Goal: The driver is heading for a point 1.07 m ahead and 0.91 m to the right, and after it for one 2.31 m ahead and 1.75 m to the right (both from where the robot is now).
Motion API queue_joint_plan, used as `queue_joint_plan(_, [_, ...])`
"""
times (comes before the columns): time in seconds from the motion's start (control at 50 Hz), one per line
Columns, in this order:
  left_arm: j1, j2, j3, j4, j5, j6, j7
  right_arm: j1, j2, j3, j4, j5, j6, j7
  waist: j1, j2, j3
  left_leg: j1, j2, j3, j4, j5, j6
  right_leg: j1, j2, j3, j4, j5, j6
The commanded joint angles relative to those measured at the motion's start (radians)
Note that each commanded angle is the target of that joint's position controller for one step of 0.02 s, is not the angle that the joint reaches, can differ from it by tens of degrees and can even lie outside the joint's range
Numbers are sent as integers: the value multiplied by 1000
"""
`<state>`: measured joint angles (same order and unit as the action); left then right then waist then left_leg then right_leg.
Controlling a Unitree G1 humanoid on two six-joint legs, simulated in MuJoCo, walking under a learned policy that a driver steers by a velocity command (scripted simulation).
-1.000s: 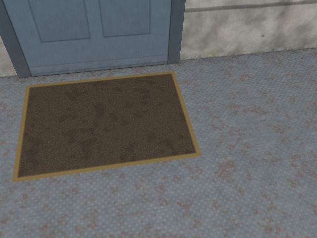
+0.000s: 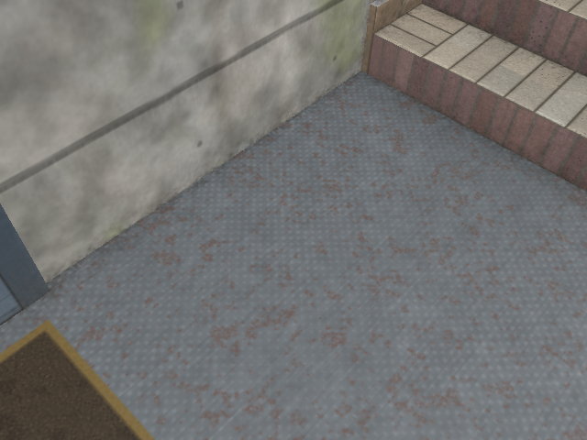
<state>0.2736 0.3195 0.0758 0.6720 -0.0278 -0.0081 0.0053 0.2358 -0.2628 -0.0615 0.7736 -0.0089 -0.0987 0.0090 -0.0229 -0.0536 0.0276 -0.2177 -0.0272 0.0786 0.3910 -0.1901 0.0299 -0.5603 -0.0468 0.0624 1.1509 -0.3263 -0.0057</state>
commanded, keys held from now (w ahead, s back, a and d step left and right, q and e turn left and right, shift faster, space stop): w+e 1.00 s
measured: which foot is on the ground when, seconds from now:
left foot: down 0.00-0.34, up 0.36-0.78, down 0.80-1.00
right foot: up 0.00-0.30, down 0.32-0.80, up 0.82-1.00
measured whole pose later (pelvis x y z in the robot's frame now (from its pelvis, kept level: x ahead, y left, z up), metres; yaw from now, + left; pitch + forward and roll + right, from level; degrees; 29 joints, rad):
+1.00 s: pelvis +0.55 -0.12 +0.00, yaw -36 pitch +1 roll +1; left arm 0.28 0.32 0.07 0.66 -0.03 -0.01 0.01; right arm 0.25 -0.27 -0.06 0.78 -0.01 -0.09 0.01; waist -0.03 -0.05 0.03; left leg -0.21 -0.02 0.08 0.39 -0.20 0.03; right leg -0.56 -0.04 0.06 1.15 -0.32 -0.01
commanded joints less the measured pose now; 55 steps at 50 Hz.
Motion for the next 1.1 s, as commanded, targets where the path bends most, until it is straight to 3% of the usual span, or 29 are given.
queue_joint_plan(0.02, [-27, 38, 11, -94, 4, -5, -4, -23, -142, -35, -40, 3, -20, -5, 5, 138, 0, 104, 296, -221, -240, 120, 169, -162, -73, 46, -65, 82, 14])
queue_joint_plan(0.14, [-177, 9, -5, -125, 5, -23, -36, 7, -186, -42, -3, 9, -2, -11, -47, 109, 28, 159, 264, -8, -240, 255, 130, -118, -56, -33, -376, 349, 5])
queue_joint_plan(0.22, [-266, 14, -6, -168, 1, -23, -59, 58, -222, -52, 27, 28, 20, -11, -64, 111, 60, 262, 301, 47, -205, 341, 109, -103, -33, -86, -495, 292, -33])
queue_joint_plan(0.26, [-240, 45, 9, -176, 7, -19, -64, 53, -251, -61, 28, 39, 33, -15, -26, 137, 27, 307, 308, 85, -101, 637, 89, -19, 18, -135, -521, 189, -72])
queue_joint_plan(0.28, [-183, 71, 24, -167, 10, -14, -62, 50, -268, -66, 26, 44, 40, -20, 14, 156, -17, 317, 304, 104, 3, 809, 79, 69, 57, -162, -524, 138, -96])
queue_joint_plan(0.3, [-52, 109, 48, -135, 9, -10, -57, 36, -270, -66, 22, 49, 47, -23, 95, 145, -87, 277, 283, 132, 181, 887, 59, 247, 100, -180, -574, 161, -129])
queue_joint_plan(0.32, [130, 170, 82, -85, 5, -1, -41, 41, -240, -53, 15, 39, 46, -29, 182, 101, -176, 100, 247, 144, 434, 752, 21, 542, 101, -121, -612, 206, -172])
queue_joint_plan(0.34, [163, 290, 103, -75, -6, 0, -23, 111, -110, -10, -40, -11, 31, -19, 108, -169, -251, -352, 102, 131, 811, -87, -41, 904, -164, 357, -634, 137, -317])
queue_joint_plan(0.36, [171, 265, 85, -116, -1, -20, -30, 78, -120, 3, -63, -1, -7, -6, 120, -150, -431, -517, -7, -117, 991, -423, -47, 1004, -292, 784, -805, -30, -431])
queue_joint_plan(0.38, [148, 190, 61, -102, 8, -36, -39, -41, -197, -19, -91, 42, -27, 5, 154, -57, -315, -613, 51, -172, 1003, -332, -31, 934, -264, 657, -849, -11, -365])
queue_joint_plan(0.4, [105, 166, 52, -95, 9, -45, -39, -71, -186, -12, -105, 47, -40, 6, 120, -26, -197, -607, 88, -159, 925, -243, -17, 787, -224, 524, -855, 59, -330])
queue_joint_plan(0.42, [35, 140, 43, -101, 8, -47, -36, -66, -178, -13, -91, 23, -43, -2, 71, 37, -132, -549, 124, -158, 838, -182, -24, 645, -181, 425, -859, 157, -299])
queue_joint_plan(0.44, [-15, 114, 33, -114, 17, -49, -33, -48, -187, -19, -83, 8, -35, -5, 33, 20, -100, -477, 147, -162, 775, -140, -32, 538, -149, 358, -877, 255, -286])
queue_joint_plan(0.46, [-41, 108, 28, -123, 24, -49, -29, -33, -187, -22, -79, 4, -23, -4, 10, 0, -90, -425, 152, -162, 747, -116, -44, 469, -131, 334, -899, 300, -285])
queue_joint_plan(0.52, [-31, 123, 32, -104, 19, -55, -11, -46, -146, -12, -81, -9, 2, -5, 0, 8, -68, -387, 135, -134, 627, -48, -91, 353, -99, 253, -924, 406, -294])
queue_joint_plan(0.62, [37, 148, 40, -62, 9, -44, 11, -241, -97, 12, -129, 1, -1, 5, 73, -20, -19, -310, 65, -127, 255, 246, -112, 283, -36, 194, -910, 263, -226])
queue_joint_plan(0.66, [72, 154, 43, -42, 4, -41, 12, -283, -111, 8, -144, 13, -8, 13, 90, -28, -14, -271, 46, -139, 190, 279, -105, 294, -54, 235, -890, 212, -215])
queue_joint_plan(0.72, [85, 138, 40, -25, 0, -35, 15, -272, -153, -9, -150, 18, -17, 21, 73, -51, -16, -238, 43, -174, 126, 208, -75, 371, -88, 324, -805, 164, -194])
queue_joint_plan(0.76, [69, 128, 40, -25, 4, -28, 16, -194, -169, -23, -133, 18, -25, 19, 28, -79, -29, -143, 36, -156, 95, 128, -40, 386, -84, 358, -732, 187, -171])
queue_joint_plan(0.78, [69, 95, 29, -27, 7, -26, 14, -108, -187, -36, -112, 11, -28, 13, -14, -70, -74, -11, 46, -147, 69, 118, -13, 365, -40, 334, -639, 215, -142])
queue_joint_plan(0.8, [81, 31, 5, -38, 18, -28, 10, 25, -233, -51, -101, -6, -33, 5, -67, 26, -199, 223, 192, -283, 75, 60, 45, 270, 24, 259, -379, 121, -104])
queue_joint_plan(0.82, [228, -33, -16, -63, -7, -36, 9, 122, -325, -73, -71, -17, -19, 5, -12, 354, -339, 553, 428, -742, -19, -161, 215, -69, 165, 117, -31, -259, -28])
queue_joint_plan(0.84, [217, 68, -1, -48, -20, -38, 14, 122, -248, -60, -70, 10, -14, 14, -33, 319, -298, 539, 459, -912, -103, -451, 222, -223, 90, 129, 122, -254, -13])
queue_joint_plan(0.86, [100, 137, 19, -54, -14, -33, 16, 76, -182, -42, -84, 12, -10, 10, -62, 214, -167, 421, 411, -761, -122, -444, 174, -253, 52, 119, 162, -160, -9])
queue_joint_plan(0.88, [36, 140, 23, -65, -1, -27, 19, 23, -157, -31, -90, 2, -3, 7, -51, 148, -96, 306, 368, -614, -123, -303, 142, -224, 18, 85, 147, -88, -5])
queue_joint_plan(0.9, [3, 127, 24, -75, 10, -25, 16, -8, -131, -23, -84, -2, 1, 5, -35, 142, -42, 213, 327, -506, -139, -176, 137, -200, -9, 84, 101, -38, -3])
queue_joint_plan(0.96, [14, 65, 19, -77, -4, -14, 2, -20, -109, -18, -63, -1, -9, -3, -2, 187, -18, 116, 272, -314, -198, -6, 129, -120, -50, 54, 22, 19, -3])
queue_joint_plan(1.04, [-54, 31, 7, -108, 5, -8, -5, 6, -158, -35, -30, 3, -14, -6, -8, 136, -1, 144, 300, -191, -237, 161, 161, -186, -67, 44, -115, 128, 14])
queue_joint_plan(1.1, [-117, 21, 1, -116, 4, -17, -23, 2, -176, -38, -17, 5, -5, -9, -25, 127, 10, 161, 275, -71, -241, 239, 139, -156, -61, 7, -278, 280, 11])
